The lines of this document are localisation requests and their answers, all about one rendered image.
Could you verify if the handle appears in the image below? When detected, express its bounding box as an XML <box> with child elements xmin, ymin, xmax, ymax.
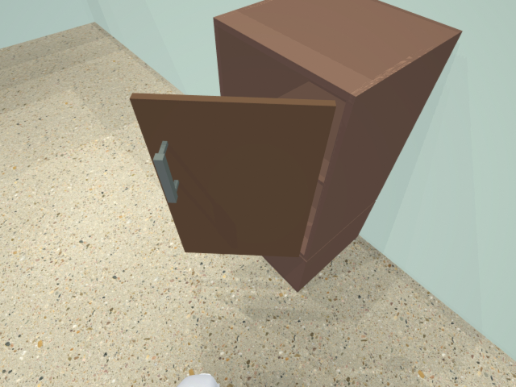
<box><xmin>153</xmin><ymin>141</ymin><xmax>179</xmax><ymax>203</ymax></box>

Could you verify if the cupboard door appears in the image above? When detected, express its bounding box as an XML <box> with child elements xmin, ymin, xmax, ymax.
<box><xmin>130</xmin><ymin>93</ymin><xmax>336</xmax><ymax>257</ymax></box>

